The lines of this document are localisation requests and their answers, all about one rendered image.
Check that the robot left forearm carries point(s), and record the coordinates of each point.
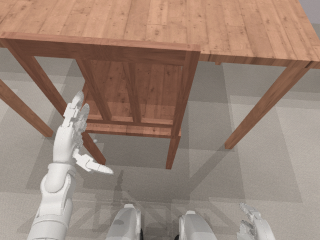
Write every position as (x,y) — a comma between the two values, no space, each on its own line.
(54,213)

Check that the robot thigh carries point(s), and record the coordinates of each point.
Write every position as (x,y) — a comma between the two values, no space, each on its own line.
(194,227)
(125,225)

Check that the robot left hand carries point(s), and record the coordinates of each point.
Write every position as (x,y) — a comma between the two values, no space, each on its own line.
(68,136)

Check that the robot left thigh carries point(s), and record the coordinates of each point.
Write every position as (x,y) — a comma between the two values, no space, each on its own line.
(125,225)

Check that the robot right thigh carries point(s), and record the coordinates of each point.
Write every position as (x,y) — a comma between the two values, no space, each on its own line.
(194,227)

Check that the table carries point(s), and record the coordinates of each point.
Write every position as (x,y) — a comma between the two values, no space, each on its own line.
(254,32)

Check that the robot right hand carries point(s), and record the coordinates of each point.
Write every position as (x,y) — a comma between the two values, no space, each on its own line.
(260,230)

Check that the chair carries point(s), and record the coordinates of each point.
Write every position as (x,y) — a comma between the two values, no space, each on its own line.
(133,87)

